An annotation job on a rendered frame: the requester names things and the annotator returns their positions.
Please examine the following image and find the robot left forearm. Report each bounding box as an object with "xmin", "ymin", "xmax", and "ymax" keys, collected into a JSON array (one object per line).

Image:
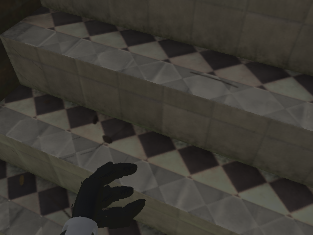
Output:
[{"xmin": 60, "ymin": 216, "xmax": 98, "ymax": 235}]

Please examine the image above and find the left robot hand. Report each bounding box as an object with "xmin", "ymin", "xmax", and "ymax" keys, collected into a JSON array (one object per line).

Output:
[{"xmin": 71, "ymin": 162, "xmax": 146, "ymax": 229}]

